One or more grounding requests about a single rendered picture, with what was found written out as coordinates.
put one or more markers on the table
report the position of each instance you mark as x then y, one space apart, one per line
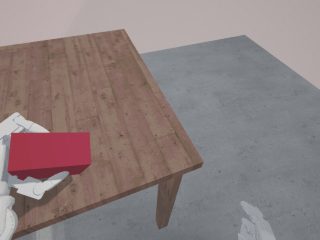
96 83

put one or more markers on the left robot hand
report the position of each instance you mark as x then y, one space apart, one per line
30 186

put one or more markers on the right robot hand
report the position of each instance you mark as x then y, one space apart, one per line
262 229

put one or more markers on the left robot forearm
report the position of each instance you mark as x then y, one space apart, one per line
8 218

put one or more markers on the sponge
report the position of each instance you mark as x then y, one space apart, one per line
45 154

